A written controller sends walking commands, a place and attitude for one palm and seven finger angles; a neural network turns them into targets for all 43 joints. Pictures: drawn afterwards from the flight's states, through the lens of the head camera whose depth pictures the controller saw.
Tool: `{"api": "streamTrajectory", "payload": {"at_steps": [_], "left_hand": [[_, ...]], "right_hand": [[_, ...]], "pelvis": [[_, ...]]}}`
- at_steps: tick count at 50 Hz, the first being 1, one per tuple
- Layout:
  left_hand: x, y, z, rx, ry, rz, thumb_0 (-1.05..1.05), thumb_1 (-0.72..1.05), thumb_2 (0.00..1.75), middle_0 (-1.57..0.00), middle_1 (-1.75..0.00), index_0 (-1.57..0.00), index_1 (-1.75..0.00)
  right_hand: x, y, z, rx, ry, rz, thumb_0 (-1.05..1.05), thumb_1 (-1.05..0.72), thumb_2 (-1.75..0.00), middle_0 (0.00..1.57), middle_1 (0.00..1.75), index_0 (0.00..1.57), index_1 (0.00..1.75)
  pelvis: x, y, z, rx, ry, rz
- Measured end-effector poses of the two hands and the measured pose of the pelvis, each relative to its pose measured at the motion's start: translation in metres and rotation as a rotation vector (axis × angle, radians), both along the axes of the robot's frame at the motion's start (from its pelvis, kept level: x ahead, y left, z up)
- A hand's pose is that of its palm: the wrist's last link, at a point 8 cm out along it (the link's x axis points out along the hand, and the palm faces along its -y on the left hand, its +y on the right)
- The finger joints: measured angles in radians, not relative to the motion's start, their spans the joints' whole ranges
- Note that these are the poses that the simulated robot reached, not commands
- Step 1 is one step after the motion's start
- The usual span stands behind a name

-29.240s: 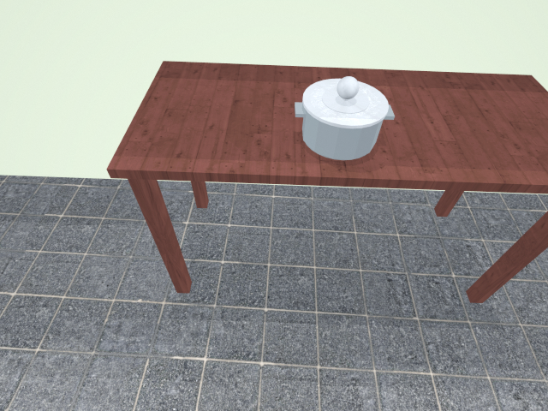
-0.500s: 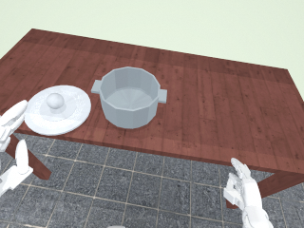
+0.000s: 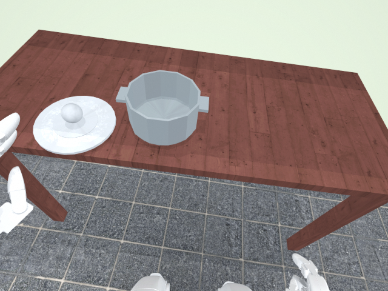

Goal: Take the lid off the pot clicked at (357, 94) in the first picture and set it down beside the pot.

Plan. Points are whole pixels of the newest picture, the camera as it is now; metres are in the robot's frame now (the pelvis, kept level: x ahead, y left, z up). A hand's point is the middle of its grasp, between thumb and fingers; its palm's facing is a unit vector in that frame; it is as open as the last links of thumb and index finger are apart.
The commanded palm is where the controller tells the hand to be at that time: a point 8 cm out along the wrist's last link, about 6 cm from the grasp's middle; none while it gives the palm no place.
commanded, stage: step back with the hand held close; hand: left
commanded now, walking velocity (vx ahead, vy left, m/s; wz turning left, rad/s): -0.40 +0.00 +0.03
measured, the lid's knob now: (71, 113) +0.52 +0.34 -0.01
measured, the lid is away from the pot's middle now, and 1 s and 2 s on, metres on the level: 0.24 0.24 0.24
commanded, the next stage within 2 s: stop stepping back and stand still in 0.56 s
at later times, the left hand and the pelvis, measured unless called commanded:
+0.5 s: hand out of the picture +0.13 +0.25 +0.17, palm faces +0.33 -0.87 -0.37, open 7.4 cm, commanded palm +0.05 +0.28 +0.19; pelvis -0.09 +0.01 +0.00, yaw -1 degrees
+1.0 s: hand out of the picture -0.05 +0.26 +0.18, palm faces +0.39 -0.82 -0.42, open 7.4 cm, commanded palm -0.11 +0.30 +0.19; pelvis -0.23 +0.02 -0.02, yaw +1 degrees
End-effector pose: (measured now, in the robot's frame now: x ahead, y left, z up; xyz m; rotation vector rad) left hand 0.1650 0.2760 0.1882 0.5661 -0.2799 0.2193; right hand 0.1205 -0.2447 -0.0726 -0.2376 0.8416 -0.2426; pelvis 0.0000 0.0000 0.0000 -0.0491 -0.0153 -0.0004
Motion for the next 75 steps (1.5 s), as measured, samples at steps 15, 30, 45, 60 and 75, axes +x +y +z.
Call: {"api": "streamTrajectory", "payload": {"at_steps": [15, 30, 45, 60, 75], "left_hand": [[-0.047, -0.026, 0.011, -0.011, -0.02, -0.093, 0.01, 0.89, 0.9, -0.21, -0.3, -0.21, -0.31], [-0.1, 0.001, 0.001, -0.118, -0.076, -0.057, 0.02, 0.9, 0.9, -0.21, -0.3, -0.21, -0.31], [-0.235, -0.005, 0.013, 0.031, -0.093, -0.053, 0.01, 0.89, 0.9, -0.22, -0.3, -0.22, -0.31], [-0.268, 0.041, 0.015, -0.082, -0.23, -0.046, 0.02, 0.89, 0.9, -0.21, -0.3, -0.21, -0.31], [-0.292, 0.123, -0.041, -0.099, -0.044, 0.084, 0.01, 0.89, 0.9, -0.21, -0.3, -0.21, -0.31]], "right_hand": [[-0.011, 0.011, 0.005, 0.089, -0.13, 0.05, 0.01, -0.9, -0.9, 0.21, 0.3, 0.2, 0.3], [-0.078, 0.021, 0.027, 0.024, -0.17, 0.069, 0.01, -0.9, -0.9, 0.21, 0.3, 0.2, 0.3], [-0.216, 0.002, -0.009, 0.069, -0.036, -0.027, 0.01, -0.9, -0.9, 0.21, 0.3, 0.2, 0.3], [-0.258, 0.072, 0.022, 0.054, -0.207, 0.043, 0.01, -0.9, -0.9, 0.2, 0.3, 0.2, 0.3], [-0.282, 0.111, -0.01, 0.028, -0.054, 0.054, 0.01, -0.9, -0.9, 0.21, 0.3, 0.2, 0.3]], "pelvis": [[-0.05, -0.008, 0.001, -0.022, 0.017, -0.011], [-0.121, 0.008, 0.004, -0.018, 0.017, -0.043], [-0.209, 0.0, -0.013, 0.001, -0.019, -0.021], [-0.271, 0.049, -0.002, 0.023, 0.033, 0.001], [-0.292, 0.104, -0.019, 0.006, 0.023, -0.013]]}}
